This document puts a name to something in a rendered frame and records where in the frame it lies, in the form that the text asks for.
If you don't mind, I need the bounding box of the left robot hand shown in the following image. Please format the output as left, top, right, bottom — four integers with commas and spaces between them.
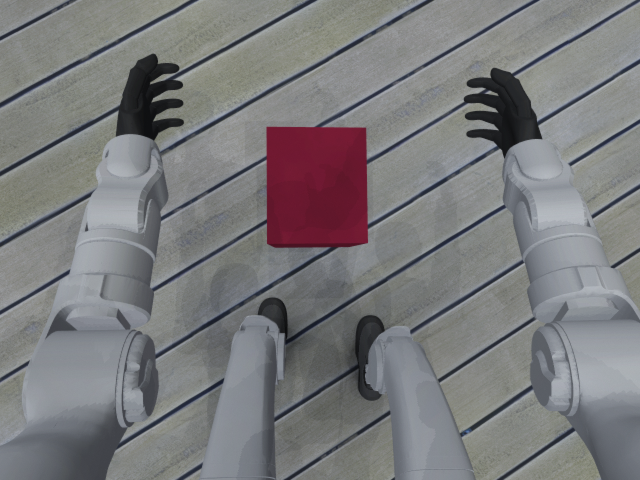
116, 54, 184, 140

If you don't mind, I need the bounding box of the right robot shin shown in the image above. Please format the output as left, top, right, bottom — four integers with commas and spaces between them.
365, 326, 426, 391

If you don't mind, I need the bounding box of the right robot upper arm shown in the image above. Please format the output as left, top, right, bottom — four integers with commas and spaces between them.
530, 319, 640, 480

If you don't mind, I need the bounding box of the carton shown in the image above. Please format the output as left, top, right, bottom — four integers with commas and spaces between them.
267, 127, 368, 248

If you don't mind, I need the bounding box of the robot right forearm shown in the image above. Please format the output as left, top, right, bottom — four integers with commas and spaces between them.
502, 139, 640, 323

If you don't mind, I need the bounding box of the left robot upper arm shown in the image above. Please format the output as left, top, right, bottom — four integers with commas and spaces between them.
0, 329, 159, 480

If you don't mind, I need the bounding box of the robot left forearm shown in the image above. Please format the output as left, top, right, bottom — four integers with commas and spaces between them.
22, 134, 168, 422

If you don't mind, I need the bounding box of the right robot hand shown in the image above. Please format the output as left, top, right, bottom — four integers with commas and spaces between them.
464, 68, 542, 159

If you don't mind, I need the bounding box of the left robot foot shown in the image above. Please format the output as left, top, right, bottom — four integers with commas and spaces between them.
258, 298, 288, 342

